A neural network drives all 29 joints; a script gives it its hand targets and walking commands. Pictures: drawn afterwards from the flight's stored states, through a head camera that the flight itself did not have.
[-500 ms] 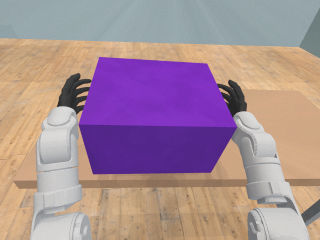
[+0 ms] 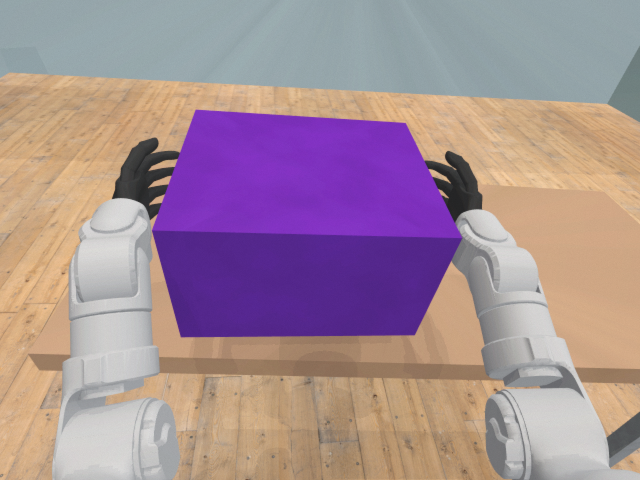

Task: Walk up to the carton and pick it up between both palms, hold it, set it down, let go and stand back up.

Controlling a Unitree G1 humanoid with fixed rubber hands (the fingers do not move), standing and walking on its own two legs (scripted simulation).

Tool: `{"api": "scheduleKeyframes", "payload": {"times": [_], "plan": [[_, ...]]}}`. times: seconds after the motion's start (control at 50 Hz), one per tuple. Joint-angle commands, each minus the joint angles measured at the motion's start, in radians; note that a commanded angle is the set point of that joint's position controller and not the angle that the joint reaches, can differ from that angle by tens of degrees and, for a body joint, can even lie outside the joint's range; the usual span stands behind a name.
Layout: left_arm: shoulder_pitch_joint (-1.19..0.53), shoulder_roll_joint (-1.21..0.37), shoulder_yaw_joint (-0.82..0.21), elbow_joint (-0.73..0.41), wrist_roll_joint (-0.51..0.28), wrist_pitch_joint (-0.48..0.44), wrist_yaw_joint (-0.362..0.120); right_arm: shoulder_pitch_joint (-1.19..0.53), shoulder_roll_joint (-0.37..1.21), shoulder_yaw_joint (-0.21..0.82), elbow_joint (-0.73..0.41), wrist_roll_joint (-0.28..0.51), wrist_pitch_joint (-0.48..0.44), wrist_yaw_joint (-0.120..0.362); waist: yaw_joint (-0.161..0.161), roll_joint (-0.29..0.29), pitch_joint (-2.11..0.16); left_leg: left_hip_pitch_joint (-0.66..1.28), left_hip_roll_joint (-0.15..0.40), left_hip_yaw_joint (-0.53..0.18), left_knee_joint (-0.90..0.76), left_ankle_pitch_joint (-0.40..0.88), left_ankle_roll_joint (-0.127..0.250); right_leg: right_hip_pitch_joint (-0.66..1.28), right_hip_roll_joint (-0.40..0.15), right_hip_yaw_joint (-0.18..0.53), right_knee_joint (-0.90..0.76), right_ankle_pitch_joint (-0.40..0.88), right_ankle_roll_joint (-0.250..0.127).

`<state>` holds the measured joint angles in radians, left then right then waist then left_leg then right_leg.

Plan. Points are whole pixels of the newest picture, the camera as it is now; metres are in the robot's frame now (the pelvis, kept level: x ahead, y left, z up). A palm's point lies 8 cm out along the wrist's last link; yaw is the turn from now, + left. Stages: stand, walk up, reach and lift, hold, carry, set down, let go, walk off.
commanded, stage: hold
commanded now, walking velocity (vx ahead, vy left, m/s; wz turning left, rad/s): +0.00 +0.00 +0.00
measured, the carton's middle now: (303, 220) +0.40 -0.01 +0.17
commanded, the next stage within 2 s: none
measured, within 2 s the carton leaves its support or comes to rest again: neither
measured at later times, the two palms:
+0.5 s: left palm (142, 215) +0.35 +0.18 +0.21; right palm (471, 222) +0.35 -0.21 +0.20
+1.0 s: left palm (129, 215) +0.35 +0.19 +0.21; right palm (460, 220) +0.35 -0.19 +0.21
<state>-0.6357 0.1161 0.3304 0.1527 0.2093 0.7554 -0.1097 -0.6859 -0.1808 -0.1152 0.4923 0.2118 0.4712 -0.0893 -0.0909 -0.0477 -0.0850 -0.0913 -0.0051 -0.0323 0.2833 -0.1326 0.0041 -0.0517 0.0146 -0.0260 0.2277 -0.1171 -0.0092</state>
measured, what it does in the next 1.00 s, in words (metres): stands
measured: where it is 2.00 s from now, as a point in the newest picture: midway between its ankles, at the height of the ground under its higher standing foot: outside the picture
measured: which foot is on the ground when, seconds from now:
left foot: down 0.00-1.00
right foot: down 0.00-1.00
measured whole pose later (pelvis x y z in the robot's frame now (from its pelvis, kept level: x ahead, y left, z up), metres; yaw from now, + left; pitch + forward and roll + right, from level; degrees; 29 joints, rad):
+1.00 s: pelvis +0.00 +0.01 +0.00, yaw -1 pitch -4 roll -1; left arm -0.58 0.09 0.31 0.05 0.22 0.79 -0.09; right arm -0.64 -0.19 -0.11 0.43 0.25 0.48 -0.08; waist -0.08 -0.05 -0.06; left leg -0.08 -0.01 -0.02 0.30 -0.14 0.01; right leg -0.04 0.01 -0.01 0.23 -0.12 0.00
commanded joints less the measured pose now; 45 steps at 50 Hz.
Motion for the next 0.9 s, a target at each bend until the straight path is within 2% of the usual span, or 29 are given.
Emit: {"api": "scheduleKeyframes", "payload": {"times": [0.0,0.06,0.14,0.26,0.38,0.46,0.56,0.62,0.68,0.88], "plan": [[-0.499,-0.466,-0.430,-0.248,-0.172,-0.060,-0.120,-0.666,0.460,0.378,-0.427,0.168,-0.058,0.118,-0.002,0.075,-0.374,0.128,-0.046,0.037,0.042,0.342,-0.047,0.182,0.052,-0.016,0.047,0.326,0.019],[-0.448,-0.459,-0.435,-0.293,-0.161,-0.041,-0.107,-0.639,0.417,0.388,-0.448,0.186,-0.052,0.125,0.014,0.080,-0.335,0.162,-0.032,0.034,0.050,0.402,-0.062,0.136,0.067,-0.027,0.037,0.281,0.003],[-0.423,-0.456,-0.452,-0.333,-0.161,-0.015,-0.093,-0.627,0.377,0.385,-0.462,0.193,-0.045,0.141,0.020,0.083,-0.288,0.167,-0.015,0.033,0.039,0.395,-0.071,0.087,0.070,-0.027,0.019,0.210,-0.013],[-0.471,-0.465,-0.488,-0.340,-0.188,-0.010,-0.079,-0.643,0.379,0.353,-0.455,0.169,-0.043,0.162,0.003,0.085,-0.293,0.143,-0.008,0.039,0.006,0.242,-0.062,0.035,0.054,-0.016,0.002,0.134,-0.013],[-0.523,-0.462,-0.469,-0.246,-0.185,-0.025,-0.085,-0.674,0.434,0.335,-0.381,0.113,-0.048,0.171,0.001,0.056,-0.313,0.069,-0.020,0.054,-0.036,0.056,-0.017,0.054,0.023,0.002,-0.006,0.079,0.004],[-0.534,-0.452,-0.428,-0.181,-0.173,-0.040,-0.100,-0.709,0.480,0.353,-0.354,0.100,-0.054,0.162,0.020,0.021,-0.333,0.019,-0.035,0.062,-0.042,0.031,0.012,0.117,0.010,0.014,0.003,0.106,0.022],[-0.535,-0.440,-0.391,-0.153,-0.168,-0.057,-0.114,-0.738,0.521,0.394,-0.378,0.124,-0.060,0.136,0.040,-0.011,-0.372,-0.001,-0.049,0.062,-0.030,0.083,0.028,0.198,0.008,0.023,0.027,0.232,0.043],[-0.530,-0.444,-0.387,-0.160,-0.165,-0.060,-0.119,-0.730,0.521,0.405,-0.391,0.139,-0.059,0.122,0.038,-0.007,-0.369,0.013,-0.050,0.059,-0.020,0.123,0.023,0.207,0.013,0.023,0.035,0.280,0.045],[-0.524,-0.449,-0.393,-0.171,-0.159,-0.056,-0.124,-0.707,0.504,0.395,-0.387,0.146,-0.054,0.115,0.027,0.012,-0.339,0.041,-0.048,0.058,-0.011,0.161,0.007,0.180,0.022,0.017,0.031,0.271,0.037],[-0.529,-0.480,-0.468,-0.256,-0.180,-0.031,-0.113,-0.653,0.413,0.313,-0.374,0.132,-0.042,0.146,-0.028,0.114,-0.288,0.121,-0.018,0.035,-0.004,0.190,-0.059,0.066,0.040,-0.009,0.001,0.119,-0.007]]}}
